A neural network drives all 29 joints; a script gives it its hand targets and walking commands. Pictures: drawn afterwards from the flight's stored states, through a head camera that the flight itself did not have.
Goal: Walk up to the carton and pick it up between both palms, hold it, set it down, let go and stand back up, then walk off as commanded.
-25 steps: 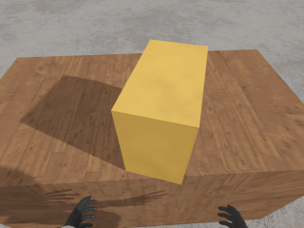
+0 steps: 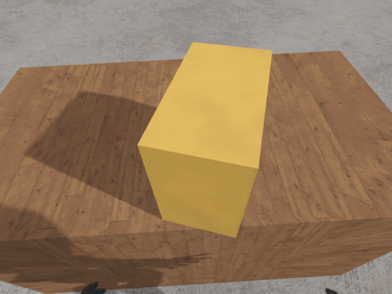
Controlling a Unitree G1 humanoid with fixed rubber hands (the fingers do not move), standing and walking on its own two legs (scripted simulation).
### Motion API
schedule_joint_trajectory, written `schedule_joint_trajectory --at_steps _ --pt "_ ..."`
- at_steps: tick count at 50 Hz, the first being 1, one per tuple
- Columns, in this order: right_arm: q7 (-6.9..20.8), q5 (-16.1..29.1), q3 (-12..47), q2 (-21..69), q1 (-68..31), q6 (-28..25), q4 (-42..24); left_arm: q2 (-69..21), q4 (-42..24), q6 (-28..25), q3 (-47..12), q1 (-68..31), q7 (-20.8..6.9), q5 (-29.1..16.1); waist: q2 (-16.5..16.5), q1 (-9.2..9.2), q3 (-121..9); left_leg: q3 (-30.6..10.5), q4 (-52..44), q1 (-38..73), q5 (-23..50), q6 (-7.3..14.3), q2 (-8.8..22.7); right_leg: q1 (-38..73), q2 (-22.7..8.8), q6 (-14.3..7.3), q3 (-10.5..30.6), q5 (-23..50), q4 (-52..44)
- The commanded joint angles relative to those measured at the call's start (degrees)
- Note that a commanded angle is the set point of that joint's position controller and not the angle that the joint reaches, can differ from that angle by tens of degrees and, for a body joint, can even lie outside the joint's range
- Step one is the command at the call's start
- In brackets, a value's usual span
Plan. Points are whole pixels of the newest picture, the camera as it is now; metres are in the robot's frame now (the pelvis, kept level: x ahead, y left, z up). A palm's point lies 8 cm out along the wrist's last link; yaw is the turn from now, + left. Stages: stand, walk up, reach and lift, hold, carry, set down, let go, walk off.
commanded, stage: stand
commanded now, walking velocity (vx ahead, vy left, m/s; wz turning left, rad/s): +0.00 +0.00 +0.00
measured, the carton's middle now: (214, 139) +0.43 +0.00 +0.06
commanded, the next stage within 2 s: walk off in 0.06 s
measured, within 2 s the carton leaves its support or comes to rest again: neither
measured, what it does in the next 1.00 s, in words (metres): walks backwards: left foot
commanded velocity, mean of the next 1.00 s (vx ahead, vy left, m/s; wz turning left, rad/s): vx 0.00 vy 0.00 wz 0.00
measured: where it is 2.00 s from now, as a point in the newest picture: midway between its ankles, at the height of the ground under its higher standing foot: outside the picture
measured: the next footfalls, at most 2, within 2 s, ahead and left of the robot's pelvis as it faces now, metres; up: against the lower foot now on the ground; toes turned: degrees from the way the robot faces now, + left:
left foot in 0.82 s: -0.11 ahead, +0.12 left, +0.00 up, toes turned -3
right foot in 1.18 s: -0.20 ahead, -0.13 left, +0.00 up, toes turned +3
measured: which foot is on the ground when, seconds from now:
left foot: down 0.00-0.48, up 0.50-0.80, down 0.82-1.00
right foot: down 0.00-0.82, up 0.84-1.00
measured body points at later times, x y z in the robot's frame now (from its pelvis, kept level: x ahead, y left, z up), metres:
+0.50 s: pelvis -0.04 -0.02 -0.01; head +0.00 -0.04 +0.44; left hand +0.07 +0.26 -0.12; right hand +0.06 -0.31 -0.14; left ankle -0.01 +0.10 -0.74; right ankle -0.02 -0.14 -0.74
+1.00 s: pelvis -0.16 +0.00 -0.02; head -0.13 +0.02 +0.42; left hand -0.08 +0.30 -0.15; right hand -0.07 -0.31 -0.13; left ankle -0.15 +0.12 -0.74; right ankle -0.17 -0.10 -0.66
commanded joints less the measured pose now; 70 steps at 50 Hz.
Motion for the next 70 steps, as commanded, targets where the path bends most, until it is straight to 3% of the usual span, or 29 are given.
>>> schedule_joint_trajectory --at_steps 1,12,13,17,20,23,24,25,26,28,31,36,39,40,41,42,43,44,46,49,55,58,59,60,61,62,63,65,70 --pt "-1.0 0.3 -2.5 -13.0 -3.7 -0.5 -1.7 12.8 -2.6 -2.4 2.5 -4.1 -0.3 1.0 2.5 -0.66 -10.1 -5.8 -5.6 2.4 16.1 2.0 6.7 2.8 -5.2 -3.6 3.5 13.7 -0.5" --pt "-1.3 0.4 -2.2 -13.5 -3.7 -0.4 0.3 13.1 3.0 -2.3 1.9 -5.7 -0.2 0.8 2.3 -0.37 -8.5 -6.3 -7.5 2.1 14.4 1.8 7.0 4.0 -5.3 -3.5 3.8 12.5 -1.9" --pt "-1.8 0.6 -3.4 -19.4 -2.6 1.3 -1.1 17.7 0.8 -1.3 1.2 -4.6 0.2 -0.8 0.3 -0.72 -1.7 -7.7 -1.1 -0.6 32.3 2.9 7.6 -5.2 -5.7 -6.8 4.7 28.6 7.2" --pt "-2.2 0.1 -4.0 -20.1 -1.5 2.5 -4.9 15.6 -0.9 -0.2 1.7 -0.2 0.8 -1.3 6.0 0.68 -9.7 -10.3 2.1 3.4 42.0 9.0 11.3 -6.5 -1.1 -5.8 2.6 18.3 17.8" --pt "-2.3 0.2 -4.3 -20.2 -2.5 3.3 -5.5 14.5 -1.4 0.5 1.9 0.3 0.3 -0.9 9.5 1.02 -5.9 -11.2 0.6 -1.9 34.9 10.0 12.8 -7.1 0.4 -6.3 2.0 -0.3 16.8" --pt "-1.8 1.0 -4.0 -19.1 -2.3 3.7 -5.8 16.4 -1.6 -0.1 2.4 1.9 0.2 0.1 2.8 1.49 -6.6 -6.9 6.9 -6.3 21.6 5.2 6.8 -2.4 -4.7 -7.2 6.2 19.3 6.7" --pt "-1.7 1.6 -3.7 -17.5 -1.9 3.9 -6.0 18.7 -1.8 -0.4 3.1 2.9 0.3 0.6 -4.9 1.65 -9.0 -2.6 16.3 -8.9 13.2 2.3 0.7 0.5 -11.6 -10.0 14.3 28.5 2.7" --pt "-2.0 1.6 -3.2 -15.3 -2.6 4.2 -6.6 21.6 -2.4 -0.5 4.0 2.4 0.7 1.3 -12.8 2.25 -8.6 -1.4 27.5 -14.8 -14.4 0.8 -5.8 1.8 -19.1 -15.8 21.0 36.9 0.1" --pt "-2.6 0.5 -3.2 -14.8 -1.6 4.7 -6.3 23.2 -3.5 -0.4 4.6 0.9 1.4 1.9 -13.2 2.92 -8.6 -6.9 37.4 -14.9 -21.8 0.9 -6.4 -0.9 -23.0 -20.1 22.9 37.8 0.4" --pt "-2.8 0.3 -3.7 -16.6 0.6 4.9 -4.7 21.4 -5.0 -0.1 4.0 -3.2 2.3 1.3 -10.2 1.59 -5.0 -11.0 45.0 -14.4 -17.6 0.5 -5.6 -6.1 -20.2 -19.7 16.8 32.6 1.5" --pt "-1.8 0.6 -4.0 -18.3 2.0 5.2 -4.3 21.1 -6.2 0.5 4.2 -4.5 2.3 1.3 -10.3 0.99 -2.1 -9.1 42.4 -14.8 -14.3 -0.5 -5.9 -7.6 -17.3 -17.3 13.9 20.4 0.6" --pt "-1.4 0.7 -4.2 -18.0 4.6 5.1 -3.1 21.8 -6.6 1.5 4.5 -4.5 1.8 1.2 -13.6 0.14 -1.9 -5.9 23.7 -12.0 -13.9 0.0 -1.8 -7.7 -17.3 -16.1 14.9 10.5 -0.6" --pt "-1.4 0.2 -4.5 -17.1 9.5 4.4 -0.8 20.4 -5.7 3.1 4.2 -5.1 1.2 0.4 -11.0 -1.82 -3.7 -2.9 2.7 -1.7 -5.6 0.8 -1.5 -12.6 -11.9 -11.4 10.9 3.7 7.1" --pt "-1.5 -0.4 -4.7 -18.3 9.3 4.1 -0.6 18.0 -5.2 3.7 3.8 -3.5 1.1 -0.3 -5.1 -1.28 -3.0 -6.2 -3.7 0.5 -6.0 1.0 -1.1 -17.6 -8.0 -9.5 9.0 -1.8 13.5" --pt "-1.7 -1.1 -5.1 -22.3 5.7 3.9 -2.2 14.3 -5.0 4.0 3.3 -0.9 1.2 -1.1 8.3 0.53 -1.9 -20.6 -7.5 -0.8 -2.8 3.1 8.3 -24.4 0.8 -6.3 5.2 -13.1 23.2" --pt "-1.6 -0.5 -5.6 -27.2 2.4 3.8 -4.2 14.9 -6.0 3.9 3.7 -4.8 1.8 -1.1 12.6 -1.85 -0.3 -36.7 -11.4 -9.3 7.8 9.4 20.2 -25.4 9.0 -3.2 5.6 -19.6 38.2" --pt "-2.2 -0.2 -4.7 -25.5 -1.0 3.4 -5.0 17.0 -4.8 3.9 4.7 -7.0 2.3 -0.7 5.4 -1.28 2.1 -34.9 -10.4 -14.5 9.6 10.3 19.2 -22.1 9.1 -4.4 11.9 -17.8 46.0" --pt "-2.9 -0.5 -3.9 -24.2 -4.2 3.1 -5.9 17.7 -4.3 3.7 5.0 -5.1 2.2 -1.1 4.1 0.76 3.1 -29.1 -7.6 -15.2 10.1 11.5 17.3 -22.0 9.1 -4.1 11.7 -15.8 50.1" --pt "-3.6 -0.9 -3.2 -20.4 -5.6 3.0 -7.3 16.9 -3.7 3.5 4.8 -1.5 1.5 -1.3 6.1 1.47 3.1 -21.2 -3.5 -10.5 12.4 10.8 13.6 -23.8 9.2 -3.2 11.0 -12.3 53.5" --pt "-4.1 0.1 -3.5 -20.2 -3.4 3.1 -8.0 17.2 -4.3 3.1 4.2 0.6 1.2 -0.9 6.9 -0.05 0.1 -22.0 0.3 -2.1 21.0 13.1 15.0 -25.8 9.6 -1.8 10.5 -13.7 53.7" --pt "-4.1 0.4 -4.4 -21.4 -0.8 3.6 -8.2 15.7 -5.0 2.5 3.5 1.2 0.9 -0.8 11.4 -1.07 -2.4 -22.1 4.1 2.3 29.4 13.5 15.9 -19.9 3.8 -2.8 7.9 -18.8 29.8" --pt "-3.4 1.1 -4.4 -21.6 -2.6 4.2 -8.2 15.2 -3.4 1.8 3.5 4.7 0.8 -0.2 12.2 1.41 -4.7 -17.3 7.4 -5.6 22.8 8.1 11.6 -5.7 1.6 -4.3 3.5 -11.9 6.8" --pt "-3.2 1.5 -4.0 -19.4 -0.8 4.4 -7.4 16.6 -3.0 1.2 3.7 4.5 0.9 0.4 5.6 0.60 -4.2 -13.2 13.5 -11.3 14.6 5.0 7.0 -0.9 -0.4 -4.6 8.9 -2.8 0.6" --pt "-3.0 2.2 -3.2 -16.3 0.0 4.4 -7.5 20.5 -3.7 0.6 4.0 4.0 1.0 1.2 -8.4 0.19 -4.2 -8.3 24.0 -21.3 -1.3 2.1 -1.3 2.4 -9.9 -7.6 25.3 5.2 -2.9" --pt "-4.1 2.6 -3.6 -17.3 -4.1 4.5 -7.8 25.2 -3.9 0.6 5.7 2.8 1.1 1.8 -13.2 2.99 -3.3 -8.3 34.0 -23.2 -21.4 0.6 -7.1 -3.7 -21.1 -14.3 34.8 22.8 -2.4" --pt "-4.6 2.0 -3.7 -18.1 -3.9 4.4 -6.6 23.5 -4.8 0.4 5.1 1.7 1.5 1.4 -6.5 3.22 -3.4 -14.5 42.0 -20.9 -21.0 0.5 -8.2 -3.9 -19.5 -14.6 31.2 31.7 0.9" --pt "-4.8 2.2 -3.8 -18.3 -2.7 4.3 -6.4 21.5 -5.5 0.2 4.4 0.3 1.9 1.0 -4.7 2.56 -2.6 -15.0 45.8 -21.2 -18.5 0.2 -8.7 -3.7 -16.7 -14.2 25.8 33.5 2.8" --pt "-4.5 2.0 -3.6 -18.5 -1.2 4.2 -6.2 19.5 -6.3 0.2 4.0 -0.7 2.2 0.6 -5.3 1.74 0.6 -13.7 49.1 -23.4 -13.9 0.3 -9.1 -3.6 -13.2 -13.4 21.1 30.5 3.5" --pt "-3.8 1.6 -3.6 -19.0 0.9 4.7 -6.0 19.2 -8.7 0.4 4.4 1.0 2.3 0.4 -6.7 2.47 0.5 -11.7 47.6 -24.8 -13.9 -1.9 -8.9 1.5 -13.8 -15.1 20.7 25.1 3.1"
